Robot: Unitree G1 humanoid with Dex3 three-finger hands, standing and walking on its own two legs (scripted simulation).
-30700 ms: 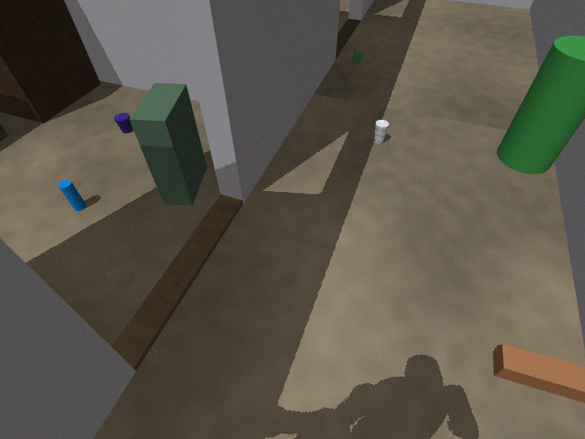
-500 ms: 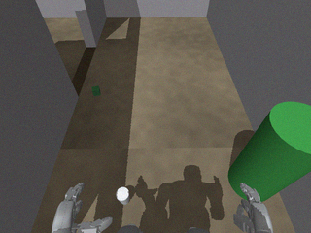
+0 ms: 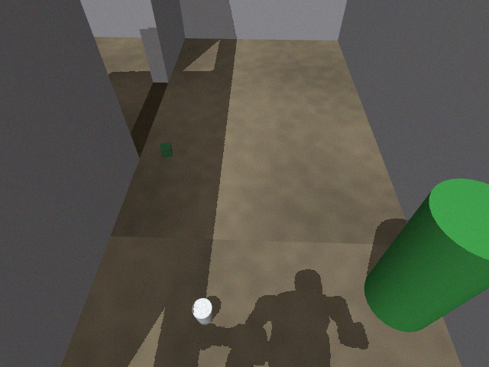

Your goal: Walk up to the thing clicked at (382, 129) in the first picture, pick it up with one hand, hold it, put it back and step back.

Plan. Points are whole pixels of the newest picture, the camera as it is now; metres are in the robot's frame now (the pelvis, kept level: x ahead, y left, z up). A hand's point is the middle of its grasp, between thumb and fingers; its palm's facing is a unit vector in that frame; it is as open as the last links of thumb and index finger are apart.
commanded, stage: stand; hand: left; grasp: from the side
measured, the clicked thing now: (203, 313) +0.40 +0.19 -0.71
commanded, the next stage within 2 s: step back in 1.72 s
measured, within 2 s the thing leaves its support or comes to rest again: neither
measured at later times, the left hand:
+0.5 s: hand out of the picture +0.04 +0.24 -0.15, palm faces -0.01 -0.94 -0.35, open 7.3 cm
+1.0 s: hand out of the picture +0.07 +0.24 -0.14, palm faces -0.02 -0.94 -0.34, open 7.3 cm
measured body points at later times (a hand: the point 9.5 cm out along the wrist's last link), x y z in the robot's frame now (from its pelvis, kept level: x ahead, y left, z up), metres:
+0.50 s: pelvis -0.01 -0.01 +0.01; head -0.01 -0.01 +0.46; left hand +0.04 +0.29 -0.12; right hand +0.05 -0.30 -0.13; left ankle +0.03 +0.11 -0.73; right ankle +0.01 -0.14 -0.73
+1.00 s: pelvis +0.01 -0.01 +0.02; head +0.01 -0.02 +0.47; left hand +0.07 +0.29 -0.12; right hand +0.07 -0.30 -0.13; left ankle +0.03 +0.11 -0.73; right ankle +0.01 -0.14 -0.73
